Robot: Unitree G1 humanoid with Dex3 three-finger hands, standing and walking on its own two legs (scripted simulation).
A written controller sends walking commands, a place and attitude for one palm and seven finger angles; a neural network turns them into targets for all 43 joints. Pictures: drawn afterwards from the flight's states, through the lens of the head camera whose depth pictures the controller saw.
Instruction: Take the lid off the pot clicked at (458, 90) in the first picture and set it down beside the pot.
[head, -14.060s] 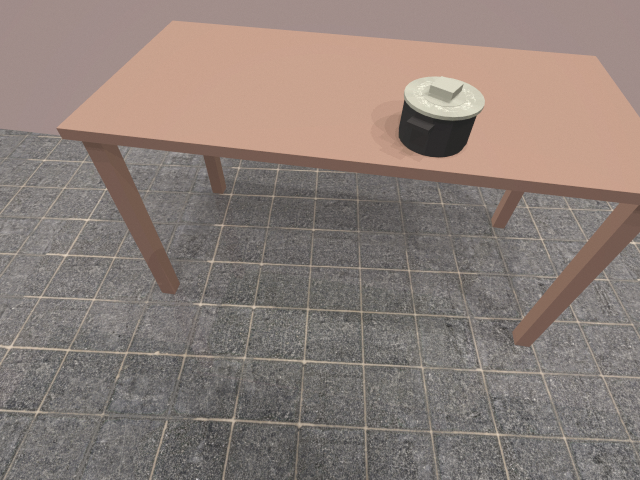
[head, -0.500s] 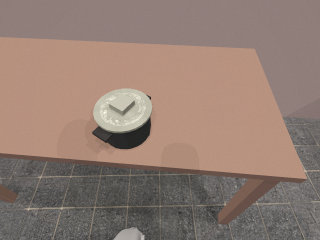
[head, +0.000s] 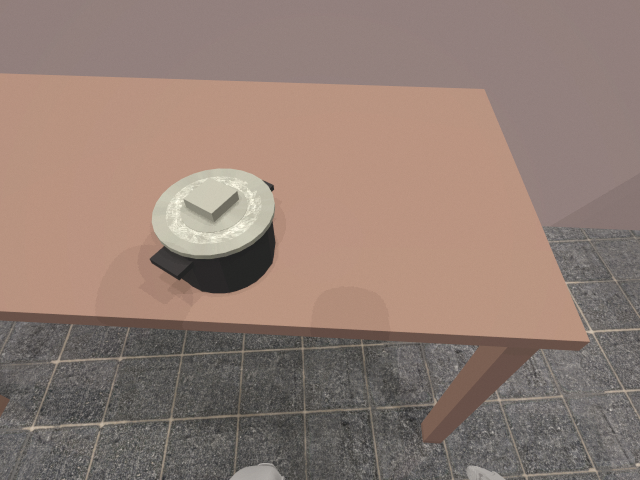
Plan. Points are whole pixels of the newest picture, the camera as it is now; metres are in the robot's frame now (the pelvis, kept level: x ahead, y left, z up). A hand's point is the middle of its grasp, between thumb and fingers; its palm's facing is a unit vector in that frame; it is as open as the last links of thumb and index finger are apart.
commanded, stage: come to a stop and stand still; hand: left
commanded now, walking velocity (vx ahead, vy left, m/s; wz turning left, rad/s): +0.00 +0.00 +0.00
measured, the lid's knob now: (211, 199) +0.44 +0.19 +0.10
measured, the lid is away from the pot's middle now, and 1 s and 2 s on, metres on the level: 0.00 0.00 0.00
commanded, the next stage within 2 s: look again from close up in 0.52 s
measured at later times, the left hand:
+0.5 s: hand out of the picture -0.04 +0.18 -0.16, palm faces +0.03 -0.98 -0.19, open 7.3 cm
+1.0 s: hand out of the picture -0.03 +0.14 -0.16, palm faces +0.06 -0.99 -0.13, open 7.3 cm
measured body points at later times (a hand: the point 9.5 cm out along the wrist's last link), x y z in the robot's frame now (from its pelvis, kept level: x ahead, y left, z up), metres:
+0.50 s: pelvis -0.03 -0.01 +0.01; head -0.02 +0.01 +0.46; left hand -0.04 +0.23 -0.15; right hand -0.04 -0.22 -0.14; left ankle +0.04 +0.09 -0.72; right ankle -0.01 -0.14 -0.72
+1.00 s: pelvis +0.01 +0.00 +0.02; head +0.02 +0.01 +0.47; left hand -0.03 +0.19 -0.15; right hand +0.00 -0.22 -0.13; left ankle +0.04 +0.09 -0.72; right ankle -0.01 -0.14 -0.72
